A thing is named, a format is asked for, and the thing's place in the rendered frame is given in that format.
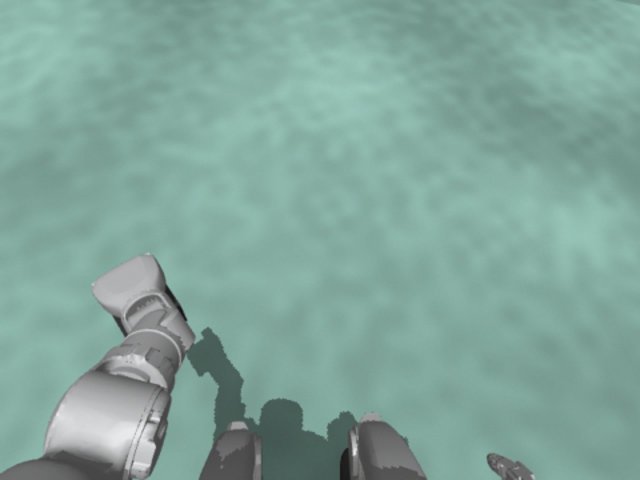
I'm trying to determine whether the left robot arm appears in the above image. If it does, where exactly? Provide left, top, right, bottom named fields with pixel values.
left=0, top=290, right=195, bottom=480

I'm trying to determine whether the small box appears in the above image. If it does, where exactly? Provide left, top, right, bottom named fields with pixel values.
left=112, top=285, right=187, bottom=337

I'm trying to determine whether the left robot hand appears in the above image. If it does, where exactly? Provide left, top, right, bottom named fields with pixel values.
left=91, top=253, right=166, bottom=318

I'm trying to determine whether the right robot hand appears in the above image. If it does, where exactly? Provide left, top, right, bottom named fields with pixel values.
left=487, top=453, right=535, bottom=480

